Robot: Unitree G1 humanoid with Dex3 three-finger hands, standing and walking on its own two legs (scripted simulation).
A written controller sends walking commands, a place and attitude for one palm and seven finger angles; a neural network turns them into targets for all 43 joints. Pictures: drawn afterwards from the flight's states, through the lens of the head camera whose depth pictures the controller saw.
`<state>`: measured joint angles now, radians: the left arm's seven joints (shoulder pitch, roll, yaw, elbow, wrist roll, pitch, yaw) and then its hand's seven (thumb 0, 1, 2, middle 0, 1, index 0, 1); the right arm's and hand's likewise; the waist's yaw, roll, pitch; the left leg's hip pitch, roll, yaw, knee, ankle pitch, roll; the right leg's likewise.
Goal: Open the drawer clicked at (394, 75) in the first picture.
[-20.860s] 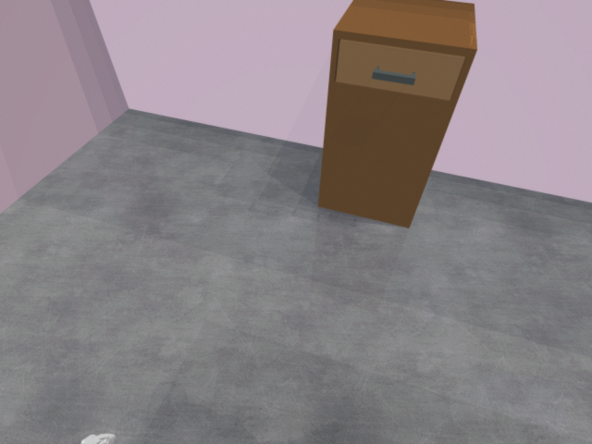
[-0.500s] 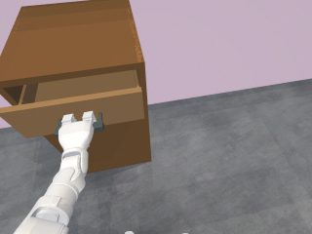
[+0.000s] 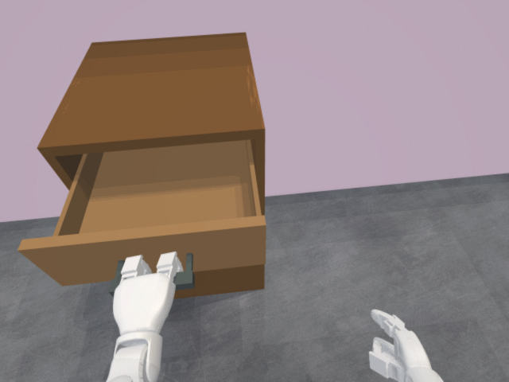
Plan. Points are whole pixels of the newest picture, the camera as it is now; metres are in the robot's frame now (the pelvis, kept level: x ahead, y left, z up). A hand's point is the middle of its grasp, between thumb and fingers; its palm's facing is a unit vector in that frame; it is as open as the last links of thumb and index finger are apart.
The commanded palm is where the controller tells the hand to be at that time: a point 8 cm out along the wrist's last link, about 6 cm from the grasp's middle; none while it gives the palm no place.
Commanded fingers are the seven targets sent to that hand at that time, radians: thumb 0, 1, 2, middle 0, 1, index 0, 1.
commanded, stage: pull the drawer open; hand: left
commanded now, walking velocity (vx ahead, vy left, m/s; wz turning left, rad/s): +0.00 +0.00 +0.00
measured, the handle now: (154, 272) +0.30 +0.20 -0.02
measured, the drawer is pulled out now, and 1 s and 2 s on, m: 0.21 0.30 0.30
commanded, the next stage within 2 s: open the thumb to release the handle in 0.74 s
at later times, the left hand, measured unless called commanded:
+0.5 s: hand (154, 374) +0.15 +0.16 -0.04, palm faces -0.03 -0.15 -0.99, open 6.0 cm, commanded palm +0.10 +0.16 +0.01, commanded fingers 0.00 0.90 0.90 -0.40 -1.35 -0.40 -1.35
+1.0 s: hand (146, 370) +0.16 +0.18 -0.04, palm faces +0.01 -0.08 -1.00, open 6.1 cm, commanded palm +0.13 +0.17 +0.01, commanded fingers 0.00 0.27 0.63 -0.35 -1.28 -0.35 -1.28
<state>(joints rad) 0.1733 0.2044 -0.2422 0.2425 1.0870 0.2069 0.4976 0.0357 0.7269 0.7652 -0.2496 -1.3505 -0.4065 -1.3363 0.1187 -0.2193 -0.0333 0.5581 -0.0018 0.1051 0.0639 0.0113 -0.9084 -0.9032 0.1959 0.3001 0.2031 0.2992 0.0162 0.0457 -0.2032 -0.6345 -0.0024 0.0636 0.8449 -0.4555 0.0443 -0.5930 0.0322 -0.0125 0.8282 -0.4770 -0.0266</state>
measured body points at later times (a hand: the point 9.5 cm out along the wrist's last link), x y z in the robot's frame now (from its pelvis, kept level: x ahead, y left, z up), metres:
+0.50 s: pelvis -0.02 -0.03 -0.01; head +0.00 -0.06 +0.43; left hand +0.15 +0.17 +0.02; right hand +0.18 -0.24 -0.11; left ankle -0.03 +0.09 -0.70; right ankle -0.05 -0.11 -0.70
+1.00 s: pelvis -0.03 -0.04 -0.02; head +0.01 -0.07 +0.43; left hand +0.15 +0.18 +0.01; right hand +0.17 -0.25 -0.13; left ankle -0.03 +0.09 -0.70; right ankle -0.05 -0.11 -0.70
